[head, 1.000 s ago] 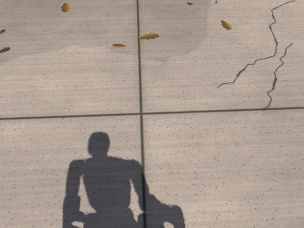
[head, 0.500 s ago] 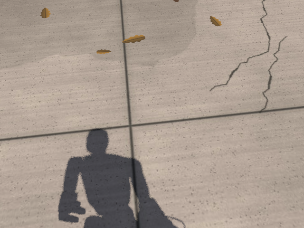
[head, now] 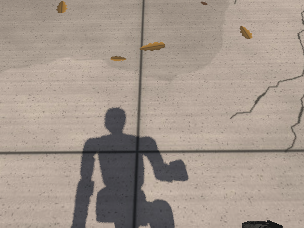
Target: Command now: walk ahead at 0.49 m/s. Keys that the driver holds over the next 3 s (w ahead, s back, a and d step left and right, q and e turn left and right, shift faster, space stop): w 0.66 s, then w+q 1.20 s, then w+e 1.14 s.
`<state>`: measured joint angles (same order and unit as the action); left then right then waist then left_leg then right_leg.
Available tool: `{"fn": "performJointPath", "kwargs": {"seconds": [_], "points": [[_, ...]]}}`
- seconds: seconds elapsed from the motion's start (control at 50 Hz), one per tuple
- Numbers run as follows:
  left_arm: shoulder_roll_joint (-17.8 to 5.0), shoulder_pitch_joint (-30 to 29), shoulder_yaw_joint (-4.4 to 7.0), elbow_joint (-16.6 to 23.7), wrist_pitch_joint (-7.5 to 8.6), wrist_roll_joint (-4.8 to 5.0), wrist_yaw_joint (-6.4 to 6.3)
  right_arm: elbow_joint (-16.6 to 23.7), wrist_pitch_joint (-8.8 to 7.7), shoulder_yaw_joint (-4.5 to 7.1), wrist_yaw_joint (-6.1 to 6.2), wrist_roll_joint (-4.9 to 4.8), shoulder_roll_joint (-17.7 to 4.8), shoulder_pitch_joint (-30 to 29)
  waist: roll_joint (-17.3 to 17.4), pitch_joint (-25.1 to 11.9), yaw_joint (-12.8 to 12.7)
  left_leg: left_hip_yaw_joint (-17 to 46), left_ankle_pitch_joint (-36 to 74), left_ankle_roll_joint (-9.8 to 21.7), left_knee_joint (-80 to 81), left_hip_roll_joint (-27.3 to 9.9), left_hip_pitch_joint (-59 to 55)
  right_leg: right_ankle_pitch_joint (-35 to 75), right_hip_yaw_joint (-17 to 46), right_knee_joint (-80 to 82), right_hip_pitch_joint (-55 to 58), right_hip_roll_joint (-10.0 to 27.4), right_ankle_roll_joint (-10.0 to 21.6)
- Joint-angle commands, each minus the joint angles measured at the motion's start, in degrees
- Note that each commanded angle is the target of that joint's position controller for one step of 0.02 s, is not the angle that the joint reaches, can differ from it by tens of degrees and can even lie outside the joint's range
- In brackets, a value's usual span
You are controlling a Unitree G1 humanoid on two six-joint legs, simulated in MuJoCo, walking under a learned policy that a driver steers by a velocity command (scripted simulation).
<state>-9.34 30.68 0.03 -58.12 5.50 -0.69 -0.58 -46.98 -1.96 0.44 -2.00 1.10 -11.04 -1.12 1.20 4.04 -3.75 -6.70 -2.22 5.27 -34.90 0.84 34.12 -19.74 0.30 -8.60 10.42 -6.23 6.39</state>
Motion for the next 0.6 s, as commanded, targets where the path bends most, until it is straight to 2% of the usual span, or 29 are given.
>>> {"fn": "performJointPath", "kwargs": {"seconds": [0.02,0.04,0.06,0.08,0.1,0.12,0.14,0.16,0.2,0.22,0.26,0.32,0.4,0.5,0.54,0.56,0.58,0.6], "points": [[-9.86,-0.29,1.86,1.06,0.37,-0.51,-1.06,-0.04,-1.05,2.09,1.31,-0.17,-7.08,7.62,-6.53,-3.61,7.23,-0.47,-4.49,3.16,2.17,4.16,-14.19,72.93,2.88,-15.42,-3.01,16.75,-0.41],[-10.82,-1.48,2.11,1.08,-0.02,-0.61,-1.04,-2.87,-1.44,2.79,1.84,-0.23,-8.14,15.88,-6.44,-7.30,10.62,0.39,-4.20,4.39,5.45,4.31,-22.59,71.26,2.64,-25.13,-4.43,16.34,-0.42],[-10.81,-3.18,2.04,1.80,-0.05,-0.27,-0.67,-5.20,-1.84,3.66,2.54,0.62,-9.88,24.49,-4.77,-11.55,14.63,5.40,-5.55,6.64,7.57,-0.72,-35.65,58.53,1.81,-37.90,-13.19,14.71,-0.11],[-7.49,-2.01,1.43,3.26,0.10,-0.44,-0.45,-5.98,-1.86,4.82,2.92,1.54,-14.47,31.10,3.66,-17.64,14.71,22.91,-10.72,10.05,7.82,-15.49,-45.20,23.02,-2.05,-57.61,-23.17,8.25,0.25],[-5.11,4.57,1.54,2.65,-0.27,0.91,0.35,-6.04,-1.23,4.87,2.23,0.92,-13.81,27.45,11.60,-18.95,8.73,49.48,-17.30,18.74,16.74,-24.30,-52.81,-10.13,1.20,-73.25,-43.09,-0.30,-1.08],[-9.41,-1.53,2.21,3.58,-0.43,-0.48,0.12,-4.88,-1.23,4.37,1.62,-0.80,-10.45,20.67,1.49,-9.11,7.62,42.67,-24.11,16.14,21.15,-21.43,-43.71,-3.52,4.18,-71.55,-47.91,4.93,0.25],[-9.59,-6.42,2.51,4.92,-0.20,-0.58,0.59,-4.15,-1.63,3.61,1.29,-0.95,-7.48,16.35,-0.30,-3.57,6.42,35.76,-22.14,14.64,23.79,-19.52,-35.38,0.96,3.57,-68.61,-46.95,6.64,0.28],[-8.48,-7.62,2.48,5.05,-0.33,-0.66,0.76,-4.88,-2.19,3.00,1.11,-0.47,-5.17,15.44,-3.34,-0.07,4.28,30.74,-15.52,12.83,25.63,-17.35,-28.93,2.53,3.44,-65.26,-44.37,8.39,-0.02],[-5.63,-6.39,1.99,4.57,-1.78,-1.55,1.40,-6.84,-3.38,2.22,1.52,-0.33,-3.59,17.04,-2.07,0.10,1.57,22.93,-7.64,9.90,27.14,-13.56,-22.64,3.59,3.16,-60.29,-38.82,10.38,-1.45],[-4.87,-6.48,1.91,4.58,-2.24,-1.58,1.70,-7.82,-3.96,2.22,1.59,-0.44,-3.94,18.75,-1.32,0.11,1.27,20.70,-3.92,9.63,27.55,-12.75,-21.84,4.09,2.35,-58.94,-38.41,10.56,-2.02],[-5.06,-10.05,2.01,5.92,-2.82,-1.55,2.08,-9.29,-4.57,2.48,1.58,-0.68,-5.76,21.34,-0.25,0.94,1.24,16.96,-0.26,9.15,28.84,-11.58,-21.67,7.17,0.86,-55.43,-41.41,11.72,-3.04],[-5.86,-19.05,2.04,8.83,-3.16,-1.24,2.24,-10.47,-4.43,2.30,1.48,-0.82,-6.39,24.94,0.22,2.39,3.17,13.39,5.94,7.34,29.59,-9.77,-24.28,14.37,-1.37,-47.52,-47.17,12.86,-4.33],[-4.97,-27.85,1.41,11.26,-3.06,-0.52,2.40,-11.87,-4.25,1.77,1.74,-0.83,-6.06,29.75,1.82,1.96,6.06,10.36,13.39,4.44,28.14,-8.37,-28.81,21.26,-3.83,-35.61,-46.80,11.31,-4.93],[-5.48,-35.42,1.22,13.58,-2.70,-0.45,2.23,-13.65,-3.77,1.55,2.62,0.13,-6.63,33.99,2.83,2.40,8.22,10.73,19.54,5.57,24.63,-11.29,-39.58,18.67,-4.74,-27.37,-48.13,9.09,-3.57],[-6.11,-35.31,1.47,14.02,-2.23,-0.46,2.12,-14.02,-3.62,1.74,3.02,0.45,-7.34,33.25,3.06,2.36,6.99,10.61,25.21,5.84,21.82,-12.89,-42.32,14.31,-4.74,-24.80,-46.01,8.15,-2.01],[-6.51,-32.90,1.74,13.42,-1.94,-0.49,1.91,-13.94,-3.60,1.82,3.17,0.46,-7.73,31.92,3.34,1.36,5.37,9.80,32.02,5.26,18.84,-12.98,-42.18,11.78,-5.25,-23.17,-41.63,6.80,-0.95],[-7.31,-27.97,2.25,11.82,-1.62,-0.57,1.51,-13.96,-3.55,1.97,3.26,0.43,-8.29,30.99,3.77,-1.06,3.19,9.21,39.23,4.56,13.56,-12.74,-41.73,9.81,-5.83,-21.73,-34.98,4.91,0.17],[-8.37,-18.89,3.00,8.69,-1.11,-0.77,1.01,-13.91,-3.38,2.01,3.13,0.16,-8.57,29.88,2.70,-5.46,-0.71,7.67,40.90,3.59,3.99,-11.20,-39.57,11.71,-6.49,-17.91,-24.35,3.35,1.67]]}}
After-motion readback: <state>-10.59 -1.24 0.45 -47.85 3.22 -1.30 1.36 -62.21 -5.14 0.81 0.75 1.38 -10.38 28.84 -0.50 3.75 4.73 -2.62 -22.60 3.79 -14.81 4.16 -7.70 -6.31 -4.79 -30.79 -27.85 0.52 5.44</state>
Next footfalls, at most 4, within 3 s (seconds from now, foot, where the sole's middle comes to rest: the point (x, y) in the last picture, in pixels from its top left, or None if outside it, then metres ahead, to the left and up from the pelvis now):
0.06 left None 0.21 0.06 -0.77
0.62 right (198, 211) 0.51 -0.11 -0.77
1.18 left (158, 157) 0.77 0.07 -0.77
1.72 right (164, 99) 1.13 0.06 -0.77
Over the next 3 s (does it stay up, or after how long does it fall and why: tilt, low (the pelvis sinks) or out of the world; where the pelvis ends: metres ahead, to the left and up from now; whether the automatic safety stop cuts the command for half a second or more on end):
stays up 1.48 0.35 0.01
